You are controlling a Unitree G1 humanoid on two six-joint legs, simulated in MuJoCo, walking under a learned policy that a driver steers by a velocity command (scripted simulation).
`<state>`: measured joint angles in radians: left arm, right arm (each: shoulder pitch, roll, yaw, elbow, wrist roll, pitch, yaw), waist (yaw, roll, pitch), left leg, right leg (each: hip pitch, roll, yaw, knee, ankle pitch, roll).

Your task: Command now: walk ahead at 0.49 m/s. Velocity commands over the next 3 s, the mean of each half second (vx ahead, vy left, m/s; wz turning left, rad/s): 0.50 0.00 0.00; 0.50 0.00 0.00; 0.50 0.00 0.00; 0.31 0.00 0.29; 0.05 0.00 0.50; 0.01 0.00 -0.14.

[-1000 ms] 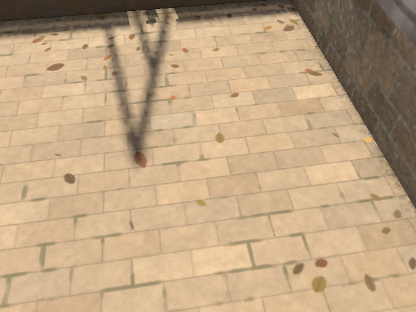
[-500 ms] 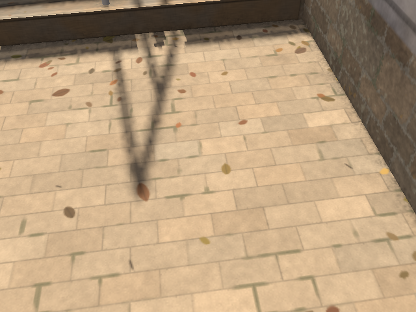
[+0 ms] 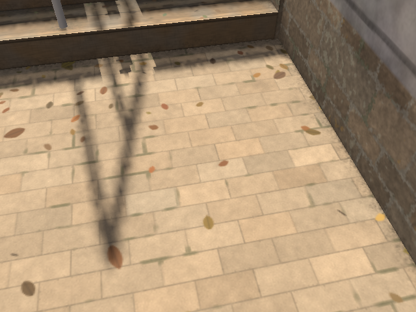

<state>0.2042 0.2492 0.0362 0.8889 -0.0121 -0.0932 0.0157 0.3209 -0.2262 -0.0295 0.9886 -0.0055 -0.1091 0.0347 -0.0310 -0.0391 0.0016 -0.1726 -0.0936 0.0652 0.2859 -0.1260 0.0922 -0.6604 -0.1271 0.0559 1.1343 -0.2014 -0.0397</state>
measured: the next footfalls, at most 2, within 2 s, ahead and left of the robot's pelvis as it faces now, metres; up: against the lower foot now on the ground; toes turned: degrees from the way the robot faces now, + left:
right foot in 0.30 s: +0.34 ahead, -0.17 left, +0.00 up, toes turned -2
left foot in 0.86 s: +0.65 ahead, +0.07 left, +0.00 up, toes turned +3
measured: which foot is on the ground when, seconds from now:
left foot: down 0.00-0.32, up 0.34-0.84, down 0.86-1.00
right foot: up 0.00-0.28, down 0.30-0.88, up 0.90-1.00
